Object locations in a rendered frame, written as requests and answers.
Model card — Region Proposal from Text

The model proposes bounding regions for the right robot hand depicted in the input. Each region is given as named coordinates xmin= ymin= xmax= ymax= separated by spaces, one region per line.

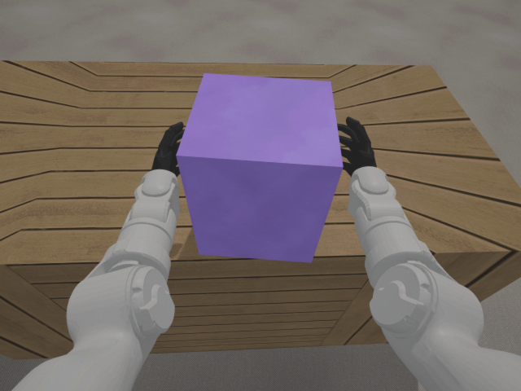
xmin=337 ymin=116 xmax=377 ymax=177

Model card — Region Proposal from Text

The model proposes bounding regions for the right robot upper arm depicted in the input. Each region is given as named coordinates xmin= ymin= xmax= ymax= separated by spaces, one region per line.
xmin=370 ymin=263 xmax=521 ymax=391

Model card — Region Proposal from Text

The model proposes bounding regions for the right robot forearm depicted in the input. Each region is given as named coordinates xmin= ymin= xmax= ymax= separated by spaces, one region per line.
xmin=348 ymin=166 xmax=458 ymax=289

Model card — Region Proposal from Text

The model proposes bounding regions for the left robot hand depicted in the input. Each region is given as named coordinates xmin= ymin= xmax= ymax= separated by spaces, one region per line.
xmin=151 ymin=122 xmax=185 ymax=177

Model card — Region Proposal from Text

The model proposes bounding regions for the pedestal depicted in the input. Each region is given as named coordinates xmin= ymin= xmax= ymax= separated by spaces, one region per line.
xmin=0 ymin=60 xmax=521 ymax=360

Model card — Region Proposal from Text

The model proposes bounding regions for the left robot upper arm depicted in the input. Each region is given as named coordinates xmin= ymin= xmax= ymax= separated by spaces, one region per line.
xmin=12 ymin=265 xmax=175 ymax=391

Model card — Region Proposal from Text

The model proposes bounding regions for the carton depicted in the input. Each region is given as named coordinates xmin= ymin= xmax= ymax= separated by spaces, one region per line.
xmin=176 ymin=73 xmax=344 ymax=263

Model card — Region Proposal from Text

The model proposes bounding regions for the left robot forearm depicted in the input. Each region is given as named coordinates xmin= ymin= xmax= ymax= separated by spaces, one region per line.
xmin=67 ymin=169 xmax=180 ymax=338

